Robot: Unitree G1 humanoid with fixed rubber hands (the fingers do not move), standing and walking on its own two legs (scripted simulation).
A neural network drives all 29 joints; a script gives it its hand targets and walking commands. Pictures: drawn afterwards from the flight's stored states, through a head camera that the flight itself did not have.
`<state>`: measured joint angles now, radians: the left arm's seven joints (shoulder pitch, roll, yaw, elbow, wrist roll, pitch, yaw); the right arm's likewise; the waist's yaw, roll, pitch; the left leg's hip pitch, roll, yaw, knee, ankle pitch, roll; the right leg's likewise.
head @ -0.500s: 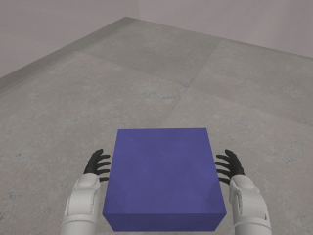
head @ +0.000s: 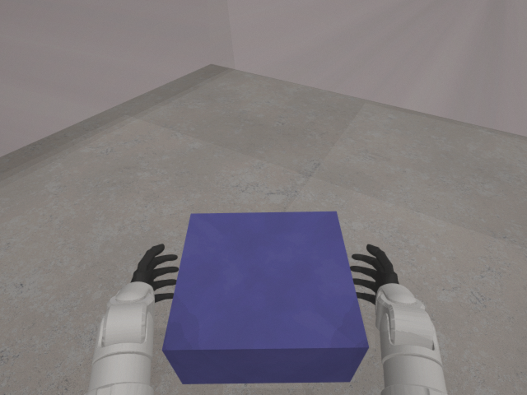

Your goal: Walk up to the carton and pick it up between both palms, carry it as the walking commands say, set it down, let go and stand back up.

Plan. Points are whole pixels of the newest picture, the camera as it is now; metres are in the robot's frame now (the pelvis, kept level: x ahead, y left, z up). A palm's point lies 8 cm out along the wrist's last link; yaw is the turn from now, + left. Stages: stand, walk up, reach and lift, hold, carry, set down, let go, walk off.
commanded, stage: hold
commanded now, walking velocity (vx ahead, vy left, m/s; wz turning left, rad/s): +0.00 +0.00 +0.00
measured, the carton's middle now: (264, 291) +0.35 +0.02 -0.04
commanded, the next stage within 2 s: set down in 0.34 s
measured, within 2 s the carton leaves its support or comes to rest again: neither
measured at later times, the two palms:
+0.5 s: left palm (150, 296) +0.28 +0.20 +0.02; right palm (384, 308) +0.29 -0.17 +0.02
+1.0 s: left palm (160, 314) +0.30 +0.20 -0.06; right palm (370, 325) +0.31 -0.17 -0.06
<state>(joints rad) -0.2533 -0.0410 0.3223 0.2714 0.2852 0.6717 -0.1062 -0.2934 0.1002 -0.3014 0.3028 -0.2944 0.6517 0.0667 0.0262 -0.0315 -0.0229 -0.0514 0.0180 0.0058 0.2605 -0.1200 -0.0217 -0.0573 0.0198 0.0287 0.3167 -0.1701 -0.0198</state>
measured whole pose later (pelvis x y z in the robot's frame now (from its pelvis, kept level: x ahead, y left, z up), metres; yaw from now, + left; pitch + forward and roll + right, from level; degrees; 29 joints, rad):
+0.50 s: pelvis +0.01 +0.02 +0.00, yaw +0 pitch -3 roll +0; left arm -0.22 -0.13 0.33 0.27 0.31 0.65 -0.07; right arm -0.22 0.08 -0.35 0.29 -0.32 0.62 0.11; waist 0.01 0.00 -0.01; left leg -0.08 -0.01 -0.01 0.28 -0.14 0.00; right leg -0.06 0.00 0.05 0.29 -0.17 0.00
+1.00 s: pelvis +0.00 +0.01 -0.02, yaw +1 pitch +11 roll +0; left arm -0.31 -0.09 0.39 0.42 0.26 0.41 -0.07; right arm -0.32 0.07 -0.38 0.42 -0.27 0.40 0.09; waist 0.00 0.01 -0.02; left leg -0.54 -0.01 -0.04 0.55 -0.22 -0.01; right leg -0.52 0.03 0.05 0.57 -0.25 0.00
